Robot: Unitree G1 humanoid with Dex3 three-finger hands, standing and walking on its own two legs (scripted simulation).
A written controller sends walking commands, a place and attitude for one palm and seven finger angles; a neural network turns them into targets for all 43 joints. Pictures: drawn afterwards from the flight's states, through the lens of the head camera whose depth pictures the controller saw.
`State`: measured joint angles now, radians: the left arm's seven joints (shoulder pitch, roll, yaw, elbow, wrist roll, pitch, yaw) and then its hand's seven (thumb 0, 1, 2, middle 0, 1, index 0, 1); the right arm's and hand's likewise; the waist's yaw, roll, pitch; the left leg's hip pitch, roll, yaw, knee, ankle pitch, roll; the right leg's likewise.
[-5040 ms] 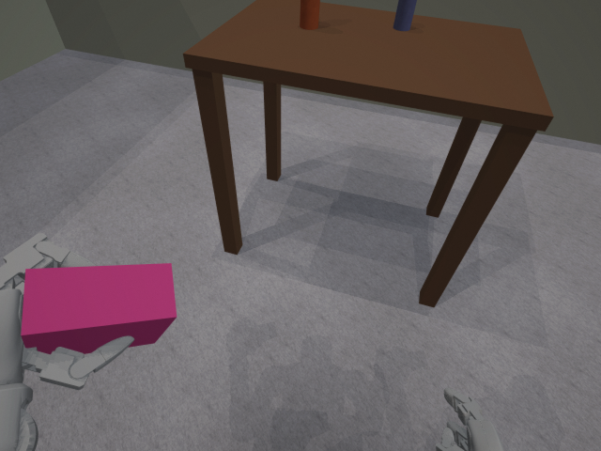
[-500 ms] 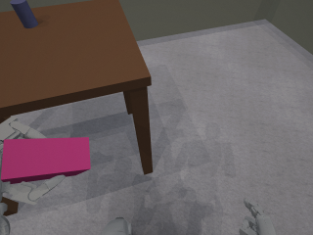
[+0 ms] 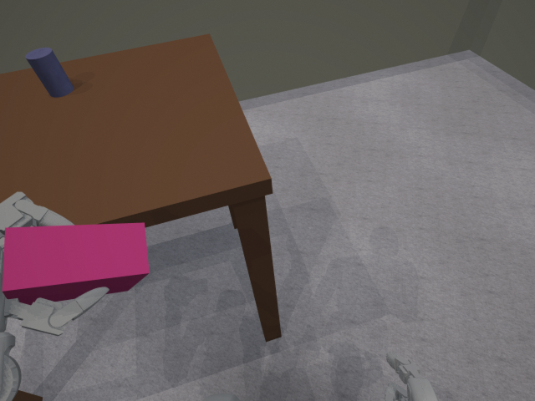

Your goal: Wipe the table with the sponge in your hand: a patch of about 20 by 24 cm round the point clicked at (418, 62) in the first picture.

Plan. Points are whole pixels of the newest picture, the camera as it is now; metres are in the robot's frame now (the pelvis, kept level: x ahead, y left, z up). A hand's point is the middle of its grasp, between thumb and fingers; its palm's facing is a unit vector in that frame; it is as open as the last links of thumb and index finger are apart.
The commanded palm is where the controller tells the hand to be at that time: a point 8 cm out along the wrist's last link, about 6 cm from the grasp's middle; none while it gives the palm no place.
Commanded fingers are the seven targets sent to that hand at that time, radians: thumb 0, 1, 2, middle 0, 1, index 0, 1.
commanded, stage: come to a stop and stand still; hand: left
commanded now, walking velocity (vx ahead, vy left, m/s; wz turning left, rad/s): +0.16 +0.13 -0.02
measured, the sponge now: (98, 263) +0.23 +0.20 +0.17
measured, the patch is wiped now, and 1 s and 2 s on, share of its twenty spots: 0.00 0.00 0.00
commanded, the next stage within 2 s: look again from close up in 1.72 s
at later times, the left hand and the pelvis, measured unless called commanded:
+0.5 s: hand (51, 237) +0.25 +0.26 +0.19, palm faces +0.37 -0.84 -0.41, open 9.7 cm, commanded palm +0.19 +0.30 +0.19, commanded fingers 0.00 0.10 1.30 -1.20 -1.60 -1.20 -1.60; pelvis +0.02 +0.03 +0.01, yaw -2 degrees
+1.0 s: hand (62, 292) +0.19 +0.22 +0.18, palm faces +0.37 -0.83 -0.41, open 9.7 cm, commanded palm +0.14 +0.26 +0.19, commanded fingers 0.00 0.10 1.30 -1.20 -1.60 -1.20 -1.60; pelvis -0.02 -0.01 +0.01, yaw -1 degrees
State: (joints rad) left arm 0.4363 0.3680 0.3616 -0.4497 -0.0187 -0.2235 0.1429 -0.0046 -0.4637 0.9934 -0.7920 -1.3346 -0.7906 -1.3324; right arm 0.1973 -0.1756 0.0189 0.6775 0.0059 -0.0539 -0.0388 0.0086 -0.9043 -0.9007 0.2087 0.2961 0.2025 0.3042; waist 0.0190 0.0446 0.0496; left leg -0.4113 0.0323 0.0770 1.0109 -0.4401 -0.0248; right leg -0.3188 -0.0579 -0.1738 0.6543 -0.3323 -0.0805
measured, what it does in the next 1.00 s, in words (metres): steps on the spot: left foot, then right foot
